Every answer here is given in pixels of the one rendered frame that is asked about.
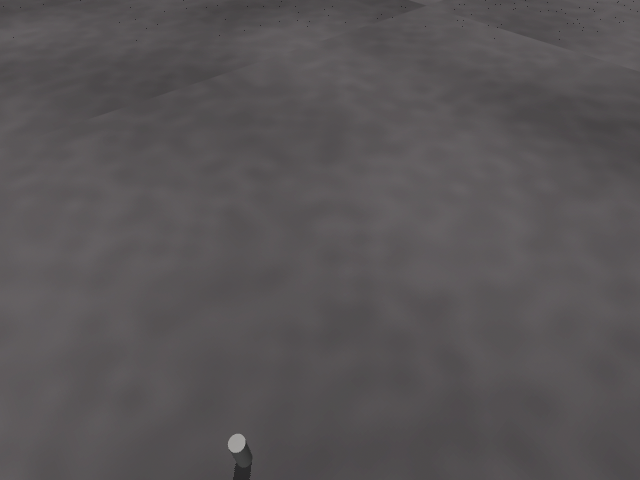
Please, can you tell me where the can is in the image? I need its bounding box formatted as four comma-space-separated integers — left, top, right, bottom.
228, 434, 253, 468

